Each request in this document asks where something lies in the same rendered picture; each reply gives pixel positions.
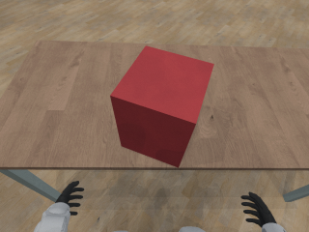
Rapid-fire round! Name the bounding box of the robot left forearm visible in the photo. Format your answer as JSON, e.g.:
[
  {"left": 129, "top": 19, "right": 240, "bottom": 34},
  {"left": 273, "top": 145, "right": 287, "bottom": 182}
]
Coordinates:
[{"left": 34, "top": 202, "right": 70, "bottom": 232}]

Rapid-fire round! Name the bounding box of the left robot hand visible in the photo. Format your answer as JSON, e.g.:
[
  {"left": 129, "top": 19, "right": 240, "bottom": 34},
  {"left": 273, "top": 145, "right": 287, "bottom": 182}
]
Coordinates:
[{"left": 55, "top": 181, "right": 84, "bottom": 216}]

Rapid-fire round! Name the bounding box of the right robot hand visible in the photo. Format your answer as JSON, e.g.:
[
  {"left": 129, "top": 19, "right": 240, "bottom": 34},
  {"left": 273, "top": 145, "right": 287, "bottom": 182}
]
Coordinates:
[{"left": 241, "top": 191, "right": 277, "bottom": 227}]

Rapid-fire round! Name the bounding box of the table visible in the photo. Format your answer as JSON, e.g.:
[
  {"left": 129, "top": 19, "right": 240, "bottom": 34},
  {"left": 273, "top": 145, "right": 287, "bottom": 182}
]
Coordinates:
[{"left": 0, "top": 40, "right": 309, "bottom": 202}]

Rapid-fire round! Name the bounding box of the robot right forearm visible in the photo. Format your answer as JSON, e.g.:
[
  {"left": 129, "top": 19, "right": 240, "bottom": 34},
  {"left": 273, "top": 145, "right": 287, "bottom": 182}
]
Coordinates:
[{"left": 262, "top": 222, "right": 286, "bottom": 232}]

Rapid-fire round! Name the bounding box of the carton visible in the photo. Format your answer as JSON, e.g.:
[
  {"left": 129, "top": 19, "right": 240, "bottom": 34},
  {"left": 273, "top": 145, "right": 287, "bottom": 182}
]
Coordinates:
[{"left": 110, "top": 45, "right": 214, "bottom": 168}]

